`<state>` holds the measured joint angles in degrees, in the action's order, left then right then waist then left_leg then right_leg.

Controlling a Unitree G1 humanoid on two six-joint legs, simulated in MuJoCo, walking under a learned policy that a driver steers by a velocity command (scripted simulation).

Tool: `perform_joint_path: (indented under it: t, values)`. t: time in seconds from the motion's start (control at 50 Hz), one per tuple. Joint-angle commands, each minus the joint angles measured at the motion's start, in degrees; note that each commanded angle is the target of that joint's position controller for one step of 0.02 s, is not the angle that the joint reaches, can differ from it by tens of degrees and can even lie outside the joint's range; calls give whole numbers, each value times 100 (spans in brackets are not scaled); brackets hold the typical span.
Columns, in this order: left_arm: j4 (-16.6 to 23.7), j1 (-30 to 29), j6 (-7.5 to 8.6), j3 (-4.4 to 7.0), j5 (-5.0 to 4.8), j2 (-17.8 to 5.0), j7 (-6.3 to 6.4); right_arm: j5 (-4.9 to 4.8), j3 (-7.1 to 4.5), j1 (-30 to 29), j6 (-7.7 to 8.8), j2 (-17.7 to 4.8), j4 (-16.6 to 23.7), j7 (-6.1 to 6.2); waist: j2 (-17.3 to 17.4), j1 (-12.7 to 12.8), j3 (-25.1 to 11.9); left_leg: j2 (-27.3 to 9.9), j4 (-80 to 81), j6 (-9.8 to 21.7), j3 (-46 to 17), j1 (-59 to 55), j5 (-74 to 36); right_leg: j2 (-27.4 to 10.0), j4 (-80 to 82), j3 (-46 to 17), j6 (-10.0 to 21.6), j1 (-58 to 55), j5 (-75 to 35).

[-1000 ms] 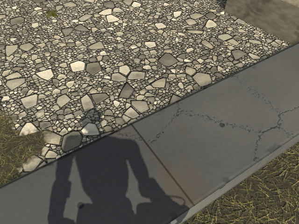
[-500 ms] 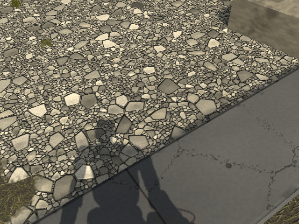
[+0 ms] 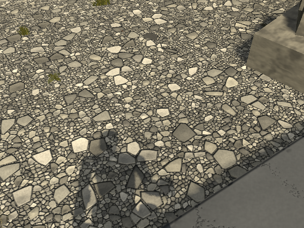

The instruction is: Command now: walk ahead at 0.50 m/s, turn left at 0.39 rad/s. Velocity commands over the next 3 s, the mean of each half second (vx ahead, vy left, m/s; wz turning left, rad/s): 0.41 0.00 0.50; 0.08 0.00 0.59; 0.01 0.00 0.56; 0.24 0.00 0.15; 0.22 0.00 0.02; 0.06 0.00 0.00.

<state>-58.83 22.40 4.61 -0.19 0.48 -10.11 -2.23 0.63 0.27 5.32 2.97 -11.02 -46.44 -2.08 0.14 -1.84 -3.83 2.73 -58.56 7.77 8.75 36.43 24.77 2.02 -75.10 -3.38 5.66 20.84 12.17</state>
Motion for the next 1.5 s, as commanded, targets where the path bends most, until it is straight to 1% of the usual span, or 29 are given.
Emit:
perform_joint_path:
  t: [0.02, 0.1, 0.18, 0.22, 0.34, 0.42, 0.44, 0.46, 0.48, 0.52, 0.54, 0.6, 0.68, 0.82, 0.88, 0.9, 0.94, 0.96, 0.98, 1.0, 1.04, 1.1, 1.2, 1.32, 1.36, 1.38, 1.4, 1.44, 1.5]
  values:
    - [1237, -991, 188, 91, -134, -235, -73, 109, 131, 839, 68, 321, -436, -104, -225, 287, 671, -1308, 3908, 547, -3592, -1185, -145, -308, -2724, -149, 337, 2886, 87]
    - [1476, -476, 52, -84, -72, -102, 99, 20, 122, 842, 135, 171, -560, -184, -44, 857, 503, -606, 3960, 250, -2038, -981, -1357, -566, -1977, 12, 307, 3065, -550]
    - [1886, -1453, 65, 4, 120, -404, 319, -65, -49, 1426, 216, -429, -353, 93, 311, 431, 100, -419, 4480, 318, -1908, -1116, -2894, -480, 707, 611, -366, 2114, -1394]
    - [2025, -1973, 117, 43, 12, -419, 357, -140, -122, 1967, 241, -561, -403, 239, 479, 115, 12, -557, 4438, 259, -2055, -2049, -3359, -429, 1870, 463, -510, 2225, -1740]
    - [2473, -3234, 190, 177, -110, -639, 107, -182, -337, 2731, -153, -779, -238, 490, 815, -369, 278, -906, 3704, 48, -2766, -3949, -4322, -51, 4368, 204, -635, 2309, -1427]
    - [2335, -2087, 306, 349, 8, -908, 56, -154, -407, 1877, -374, -781, 322, 517, 962, 309, -90, -526, 2566, -92, -2961, -3119, -5189, 153, 4937, 146, -265, 18, -1520]
    - [2238, -1373, 320, 416, 89, -1105, 106, -147, -368, 1483, -343, -728, 574, 473, 721, 685, -569, -290, 1658, -219, -2876, -2741, -4943, -268, 5160, -61, -3, -1137, -2319]
    - [2228, -783, 272, 471, 227, -1493, 196, -43, -311, 1772, -304, -498, 778, 432, -496, 614, -1406, 238, -50, -478, -2399, -1629, -1836, -1707, 4576, -1075, 582, -2862, -4944]
    - [2356, -743, 152, 401, 198, -1185, 198, -64, -238, 2927, -276, -298, 679, 357, -2037, 253, -2356, 731, -1730, -803, -2119, -335, 2055, -3109, 4491, -2696, 1734, -4038, -5850]
    - [2720, -1483, -26, 288, 37, -613, 286, -148, -527, 2406, -402, -1270, 601, 343, -857, 261, -1242, -32, -2769, -1044, -1810, 39, 791, -2665, 5210, -2233, 1443, -2344, -2946]
    - [2705, -1708, -77, 230, 57, -577, 291, -141, -569, 2063, -527, -1294, 689, 399, -431, 173, -614, -138, -2771, -1104, -1642, -27, 465, -2278, 5497, -1601, 1226, -1466, -2426]
    - [2627, -2101, -71, 259, 124, -775, 247, -194, -596, 1994, -720, -1006, 878, 502, -586, -163, 182, -361, -2083, -1087, -1414, -634, 129, -1671, 6068, -452, 918, -71, -1589]
    - [2376, -1946, -120, 389, 102, -1106, 271, -137, -478, 1317, -695, -723, 1155, 510, -521, 20, -122, -590, -455, -1078, -1180, -724, -82, -1745, 6020, 32, 1056, -694, -2182]
    - [2160, -1923, -487, 516, 5, -1376, 274, -175, -474, 826, -673, -965, 1513, 273, -778, 199, -216, -623, 900, -969, -722, -1449, -461, -1959, 5905, 347, 1019, -1072, -1444]
    - [2059, -1842, -582, 561, -173, -1506, 332, -137, -550, 1029, -660, -1012, 1499, 154, -805, 21, -177, -463, 2654, -531, -492, -1980, -1037, -1970, 5497, 439, 585, -1212, -1068]
    - [1947, -1660, -590, 571, -228, -1447, 353, -74, -620, 1337, -651, -1143, 1395, 139, -626, -63, -193, -413, 3183, -300, -695, -2522, -1607, -1776, 5091, 634, 238, -869, -794]
    - [2326, -1975, -465, 479, 4, -1011, 332, 3, -912, 1615, -623, -2226, 1492, 243, 1791, -10, 197, -2391, 3821, 1226, -3910, -3614, -4257, -184, 2413, 1239, -864, 2059, 2344]
    - [2443, -2466, -374, 521, 15, -1164, 340, 147, -877, 1600, -493, -2100, 1611, 243, 1169, -296, -69, -2459, 3966, 1481, -3976, -3315, -3692, -167, 1379, 323, -891, 2283, 2466]
    - [2390, -2454, -368, 549, -57, -1227, 343, 169, -814, 1119, -395, -1905, 1733, 250, 800, -70, -61, -2166, 3965, 1165, -3436, -3096, -3316, -286, 1013, 124, -836, 2216, 1921]
    - [2189, -2149, -417, 581, -54, -1206, 401, 49, -755, 568, -367, -1709, 1850, 285, 574, 180, -60, -1821, 3894, 812, -2925, -2760, -3226, -349, 1025, 85, -823, 1881, 1461]
    - [2072, -1895, -498, 618, 79, -1233, 469, -56, -617, 229, -383, -1431, 1939, 318, 722, 331, -207, -1558, 3746, 677, -2514, -2337, -4074, -220, 523, 214, -932, 1304, 1033]
    - [2222, -2034, -549, 568, -37, -1133, 500, -61, -538, 461, -446, -1271, 1891, 397, 748, 252, -217, -1333, 3649, 632, -2508, -2600, -4040, -76, 939, 208, -953, 1350, 793]
    - [2451, -2337, -488, 398, -94, -936, 393, -69, -632, 673, -604, -1521, 1898, 514, 1007, -48, -306, -1333, 3484, 650, -3126, -2933, -3452, 40, 2620, 159, -854, 886, 868]
    - [2462, -1883, -382, 378, -98, -947, 234, -224, -642, 365, -695, -1556, 1975, 481, 974, 138, -414, -1104, 3278, 529, -3899, -2837, -3599, 166, 4321, 46, -636, -48, 683]
    - [2304, -1341, -357, 463, -1, -1185, 244, -281, -588, 181, -695, -1422, 2049, 518, 602, 350, -619, -853, 2842, 64, -3765, -1945, -2267, -458, 5346, -147, -228, -1474, -651]
    - [2366, -1325, -410, 520, 128, -1537, 295, -206, -487, 462, -679, -1057, 2047, 501, -766, 137, -636, -98, 1419, -361, -2831, -802, -97, -1744, 5378, -1212, 291, -2309, -2094]
    - [2304, -1266, -417, 580, 204, -1699, 262, -173, -610, 382, -567, -1433, 2134, 481, -1665, 209, -187, 565, 326, -749, -1960, 233, 1447, -2720, 5721, -2503, 1284, -1793, -2823]
    - [2558, -1878, -382, 430, 160, -1184, 320, -161, -804, 452, -516, -1905, 1798, 463, -624, 27, 123, 147, -1281, -1082, -1997, 182, 690, -2180, 5767, -1742, 1138, -1272, -2035]
    - [2667, -2151, -408, 276, -35, -968, 396, -146, -686, 822, -706, -1454, 1529, 578, -506, -95, 342, 165, -2035, -1295, -1851, -186, 39, -1566, 5767, -785, 835, -802, -1985]
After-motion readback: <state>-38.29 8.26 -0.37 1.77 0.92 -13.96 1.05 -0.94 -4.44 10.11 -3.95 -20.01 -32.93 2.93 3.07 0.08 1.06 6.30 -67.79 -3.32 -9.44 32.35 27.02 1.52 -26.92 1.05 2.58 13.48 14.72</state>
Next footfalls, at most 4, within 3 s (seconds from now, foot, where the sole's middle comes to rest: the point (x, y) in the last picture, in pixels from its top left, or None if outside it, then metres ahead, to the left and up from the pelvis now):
0.44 right None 0.42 -0.05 -0.70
0.90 left None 0.24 0.13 -0.70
1.36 right None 0.36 -0.04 -0.70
1.78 left None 0.15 0.08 -0.70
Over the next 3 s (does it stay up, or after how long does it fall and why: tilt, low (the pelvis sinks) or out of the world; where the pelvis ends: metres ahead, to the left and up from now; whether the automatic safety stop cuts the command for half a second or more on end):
stays up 0.55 0.32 -0.12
